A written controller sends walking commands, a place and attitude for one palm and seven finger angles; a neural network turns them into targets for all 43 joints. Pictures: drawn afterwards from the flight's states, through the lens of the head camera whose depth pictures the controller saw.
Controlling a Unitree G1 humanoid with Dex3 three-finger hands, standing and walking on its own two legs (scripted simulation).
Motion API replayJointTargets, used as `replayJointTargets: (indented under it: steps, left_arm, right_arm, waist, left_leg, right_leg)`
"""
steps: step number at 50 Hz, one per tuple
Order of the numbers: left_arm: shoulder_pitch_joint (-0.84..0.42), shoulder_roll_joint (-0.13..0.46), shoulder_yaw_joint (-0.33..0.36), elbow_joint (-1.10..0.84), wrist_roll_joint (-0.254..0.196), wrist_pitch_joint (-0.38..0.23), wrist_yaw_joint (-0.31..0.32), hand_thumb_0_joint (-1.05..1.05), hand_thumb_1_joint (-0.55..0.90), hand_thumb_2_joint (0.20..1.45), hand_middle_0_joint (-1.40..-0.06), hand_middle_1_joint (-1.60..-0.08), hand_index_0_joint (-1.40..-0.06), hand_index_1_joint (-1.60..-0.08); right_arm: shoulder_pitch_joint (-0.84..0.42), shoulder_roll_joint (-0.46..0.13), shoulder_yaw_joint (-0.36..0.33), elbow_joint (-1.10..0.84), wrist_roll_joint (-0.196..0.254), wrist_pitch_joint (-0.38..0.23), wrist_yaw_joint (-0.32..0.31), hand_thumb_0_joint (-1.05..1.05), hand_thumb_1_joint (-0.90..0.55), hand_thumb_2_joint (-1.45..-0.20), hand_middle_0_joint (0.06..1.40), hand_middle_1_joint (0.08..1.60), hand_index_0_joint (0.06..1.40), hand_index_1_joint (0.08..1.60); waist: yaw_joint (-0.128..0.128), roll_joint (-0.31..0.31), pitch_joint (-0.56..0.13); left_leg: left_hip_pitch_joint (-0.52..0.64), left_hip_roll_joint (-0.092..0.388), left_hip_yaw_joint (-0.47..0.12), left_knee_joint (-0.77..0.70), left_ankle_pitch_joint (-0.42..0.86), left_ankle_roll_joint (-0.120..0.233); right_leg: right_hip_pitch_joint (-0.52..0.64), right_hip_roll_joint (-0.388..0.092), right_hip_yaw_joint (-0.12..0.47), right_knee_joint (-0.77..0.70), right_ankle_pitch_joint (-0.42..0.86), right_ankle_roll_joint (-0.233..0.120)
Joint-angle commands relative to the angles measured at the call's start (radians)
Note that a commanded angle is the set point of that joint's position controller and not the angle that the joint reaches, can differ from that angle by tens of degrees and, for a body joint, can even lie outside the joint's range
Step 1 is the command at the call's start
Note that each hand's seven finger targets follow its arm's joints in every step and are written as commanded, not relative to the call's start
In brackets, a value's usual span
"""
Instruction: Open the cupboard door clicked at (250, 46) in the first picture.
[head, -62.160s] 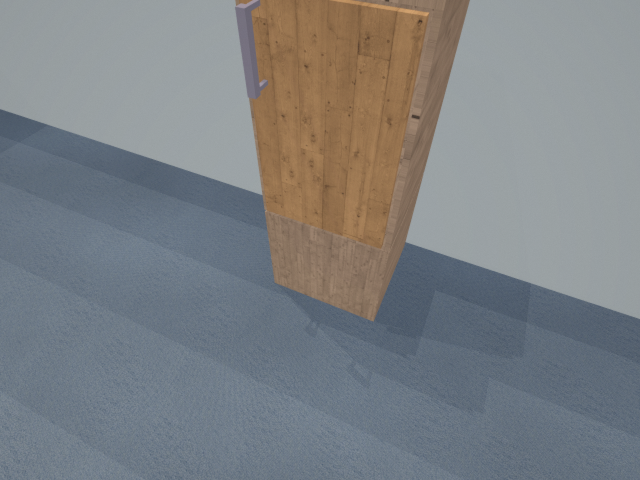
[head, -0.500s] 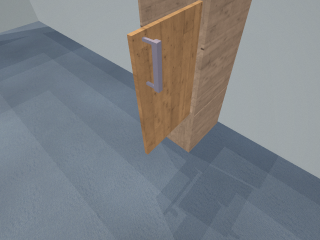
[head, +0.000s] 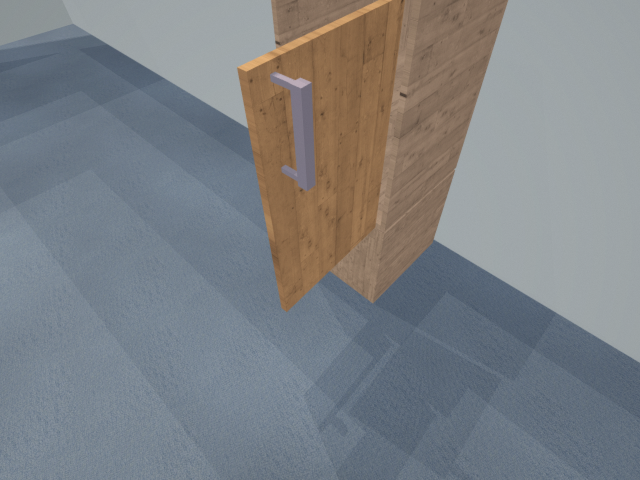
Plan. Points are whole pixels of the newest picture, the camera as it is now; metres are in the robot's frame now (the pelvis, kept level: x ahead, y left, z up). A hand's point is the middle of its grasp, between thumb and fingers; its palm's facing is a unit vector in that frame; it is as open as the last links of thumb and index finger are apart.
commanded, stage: look to check the result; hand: left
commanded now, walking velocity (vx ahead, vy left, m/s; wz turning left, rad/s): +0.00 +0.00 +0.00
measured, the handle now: (293, 134) +0.55 +0.07 +0.14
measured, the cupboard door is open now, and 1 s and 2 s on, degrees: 92 92 92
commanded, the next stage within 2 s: stand and wait in 0.26 s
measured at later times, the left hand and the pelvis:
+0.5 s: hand out of the picture -0.02 +0.16 -0.17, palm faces +0.04 -0.98 -0.18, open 7.4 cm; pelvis +0.01 +0.01 +0.00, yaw -1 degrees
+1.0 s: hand out of the picture -0.02 +0.17 -0.17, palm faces +0.03 -0.98 -0.19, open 7.4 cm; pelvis +0.00 +0.01 +0.00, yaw -1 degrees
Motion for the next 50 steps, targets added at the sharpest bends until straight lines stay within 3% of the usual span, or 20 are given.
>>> replayJointTargets:
  steps: [1,11,20,26,39,50]
  left_arm:
    - [0.105,0.101,0.018,-0.007,-0.001,-0.004,0.009,0.000,0.900,0.900,-0.200,-0.300,-0.200,-0.300]
    - [0.113,0.106,0.020,-0.010,-0.001,-0.002,0.010,0.000,0.900,0.900,-0.200,-0.300,-0.200,-0.300]
    - [0.091,0.105,0.017,-0.017,-0.001,-0.002,0.003,0.000,0.900,0.900,-0.200,-0.300,-0.200,-0.300]
    - [0.082,0.108,0.015,-0.019,-0.003,-0.004,0.000,0.000,0.900,0.900,-0.200,-0.300,-0.200,-0.300]
    - [0.077,0.115,0.013,-0.017,-0.002,-0.007,0.001,0.000,0.900,0.900,-0.200,-0.300,-0.200,-0.300]
    - [0.083,0.113,0.009,-0.010,-0.002,-0.007,0.000,0.000,0.900,0.900,-0.200,-0.300,-0.200,-0.300]
  right_arm:
    - [0.073,-0.062,-0.003,-0.017,0.005,-0.014,-0.002,0.000,-0.900,-0.900,0.200,0.300,0.200,0.300]
    - [0.062,-0.066,-0.002,-0.021,0.007,-0.015,-0.006,0.000,-0.900,-0.900,0.200,0.300,0.200,0.300]
    - [0.062,-0.075,-0.003,-0.023,0.005,-0.018,-0.005,0.000,-0.900,-0.900,0.200,0.300,0.200,0.300]
    - [0.065,-0.082,-0.003,-0.022,0.003,-0.023,-0.003,0.000,-0.900,-0.900,0.200,0.300,0.200,0.300]
    - [0.069,-0.086,-0.002,-0.013,0.004,-0.026,0.001,0.000,-0.900,-0.900,0.200,0.300,0.200,0.300]
    - [0.064,-0.084,0.000,-0.011,0.003,-0.024,0.002,0.000,-0.900,-0.900,0.200,0.300,0.200,0.300]
  waist:
    - [0.001,-0.063,0.033]
    - [0.005,-0.055,0.030]
    - [0.004,-0.021,0.058]
    - [0.002,-0.023,0.036]
    - [0.004,-0.057,0.027]
    - [0.003,-0.016,0.057]
  left_leg:
    - [0.083,0.076,-0.043,-0.018,0.248,0.051]
    - [0.090,0.076,-0.033,-0.008,0.268,0.052]
    - [0.097,0.083,-0.055,-0.039,0.258,0.053]
    - [0.114,0.088,-0.073,-0.062,0.257,0.055]
    - [0.124,0.090,-0.074,-0.075,0.263,0.058]
    - [0.119,0.090,-0.076,-0.088,0.230,0.054]
  right_leg:
    - [-0.121,-0.150,0.078,-0.073,0.492,0.051]
    - [-0.096,-0.151,0.078,-0.069,0.561,0.063]
    - [-0.121,-0.142,0.082,-0.086,0.412,0.040]
    - [-0.121,-0.139,0.085,-0.094,0.334,0.024]
    - [-0.117,-0.143,0.080,-0.100,0.331,0.026]
    - [-0.143,-0.142,0.090,-0.113,0.282,0.021]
